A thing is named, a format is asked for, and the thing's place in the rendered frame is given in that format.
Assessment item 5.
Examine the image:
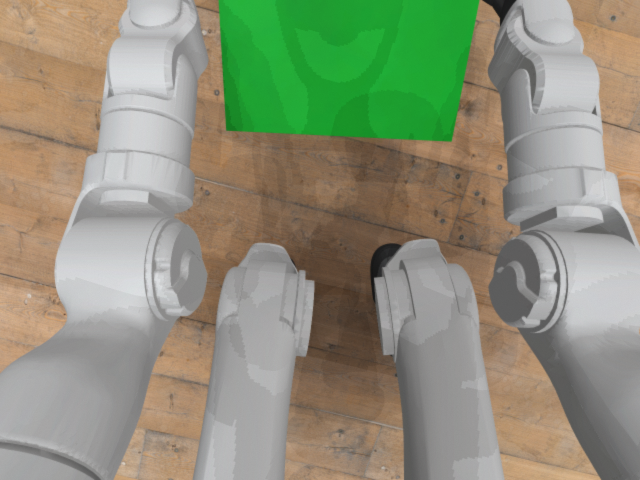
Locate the robot left upper arm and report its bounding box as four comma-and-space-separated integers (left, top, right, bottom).
0, 217, 207, 480

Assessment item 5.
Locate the robot right hand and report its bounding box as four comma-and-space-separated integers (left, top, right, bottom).
483, 0, 516, 26

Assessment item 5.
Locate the robot left thigh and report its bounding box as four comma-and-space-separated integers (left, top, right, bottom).
193, 259, 314, 480

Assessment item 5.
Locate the carton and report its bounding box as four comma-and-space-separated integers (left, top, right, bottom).
219, 0, 479, 142

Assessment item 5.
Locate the right robot forearm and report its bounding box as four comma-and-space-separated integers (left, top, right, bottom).
488, 0, 640, 252

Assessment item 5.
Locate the robot right foot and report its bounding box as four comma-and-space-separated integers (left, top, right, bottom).
370, 243, 401, 356

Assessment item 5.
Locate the robot right upper arm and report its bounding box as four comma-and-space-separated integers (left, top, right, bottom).
488, 230, 640, 480

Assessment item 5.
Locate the left robot forearm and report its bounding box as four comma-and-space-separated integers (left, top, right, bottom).
54, 0, 209, 302

